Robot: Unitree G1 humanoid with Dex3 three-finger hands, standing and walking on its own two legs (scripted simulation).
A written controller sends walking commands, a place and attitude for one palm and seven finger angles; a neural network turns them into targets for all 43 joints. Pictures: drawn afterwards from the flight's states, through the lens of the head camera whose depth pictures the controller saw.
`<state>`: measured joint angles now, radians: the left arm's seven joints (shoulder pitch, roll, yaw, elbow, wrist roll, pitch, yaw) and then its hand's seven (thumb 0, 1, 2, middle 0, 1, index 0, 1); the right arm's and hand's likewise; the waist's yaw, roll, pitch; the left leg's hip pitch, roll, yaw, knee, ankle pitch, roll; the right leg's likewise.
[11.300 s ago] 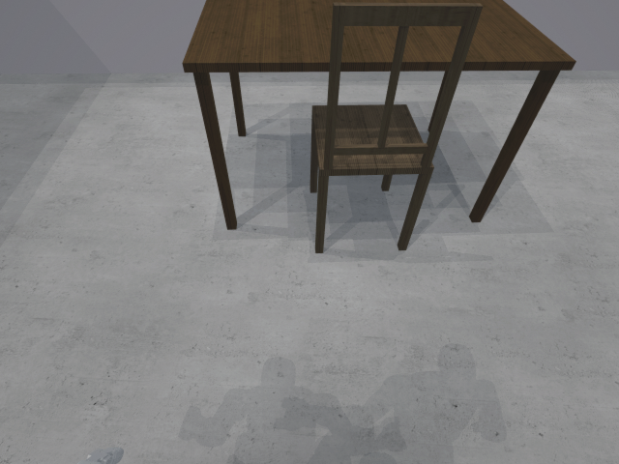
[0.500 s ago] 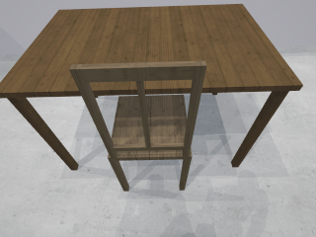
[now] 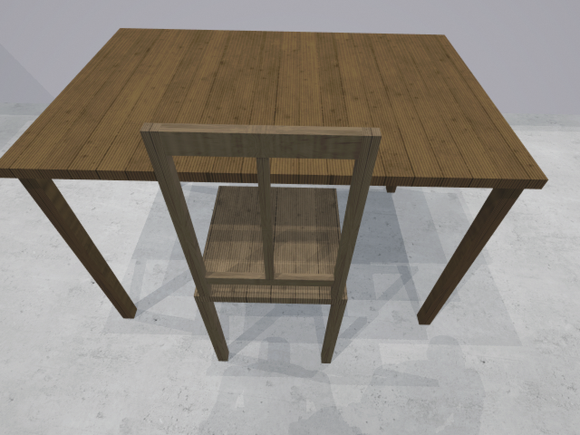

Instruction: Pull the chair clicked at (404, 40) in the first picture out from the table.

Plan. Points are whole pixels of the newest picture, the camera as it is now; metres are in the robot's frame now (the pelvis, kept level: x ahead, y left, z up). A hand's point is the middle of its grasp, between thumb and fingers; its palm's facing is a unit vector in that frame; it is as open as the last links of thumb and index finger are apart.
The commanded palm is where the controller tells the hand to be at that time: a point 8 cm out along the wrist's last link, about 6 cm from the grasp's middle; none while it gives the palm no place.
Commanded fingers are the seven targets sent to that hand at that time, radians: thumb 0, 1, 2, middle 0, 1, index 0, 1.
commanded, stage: look again from close up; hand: left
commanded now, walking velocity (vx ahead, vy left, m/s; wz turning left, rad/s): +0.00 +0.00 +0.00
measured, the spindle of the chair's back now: (266, 226) +0.50 +0.08 -0.05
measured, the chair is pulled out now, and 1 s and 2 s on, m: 0.00 0.00 0.00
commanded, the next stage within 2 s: shuffle to correct the standing spot in 0.80 s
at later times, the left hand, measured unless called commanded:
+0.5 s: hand out of the picture -0.01 +0.19 -0.17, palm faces +0.02 -0.98 -0.18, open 7.4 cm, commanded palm none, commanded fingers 0.00 0.90 0.90 -0.20 -0.30 -0.20 -0.30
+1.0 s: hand out of the picture -0.03 +0.19 -0.17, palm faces +0.02 -0.99 -0.16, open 7.4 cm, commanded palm none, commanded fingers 0.00 0.90 0.90 -0.20 -0.30 -0.20 -0.30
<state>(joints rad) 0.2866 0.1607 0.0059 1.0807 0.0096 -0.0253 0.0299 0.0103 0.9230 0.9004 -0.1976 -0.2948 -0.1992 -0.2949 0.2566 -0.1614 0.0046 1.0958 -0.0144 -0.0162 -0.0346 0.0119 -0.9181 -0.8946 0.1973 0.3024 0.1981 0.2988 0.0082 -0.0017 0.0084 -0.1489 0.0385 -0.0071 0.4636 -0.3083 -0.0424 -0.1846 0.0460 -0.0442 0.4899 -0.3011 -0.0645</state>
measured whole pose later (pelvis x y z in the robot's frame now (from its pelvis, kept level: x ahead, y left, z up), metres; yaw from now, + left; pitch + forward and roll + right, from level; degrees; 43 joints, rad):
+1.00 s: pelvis -0.02 +0.03 +0.00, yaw -1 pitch -1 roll +1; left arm 0.31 0.14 0.00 1.10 0.01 -0.02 0.02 0.01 0.91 0.90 -0.20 -0.29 -0.20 -0.29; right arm 0.28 -0.14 0.01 1.14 -0.01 -0.02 -0.03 0.01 -0.91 -0.89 0.20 0.30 0.20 0.30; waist 0.01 -0.02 0.02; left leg -0.16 -0.01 0.03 0.43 -0.27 0.01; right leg -0.20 0.00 -0.01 0.47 -0.26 -0.02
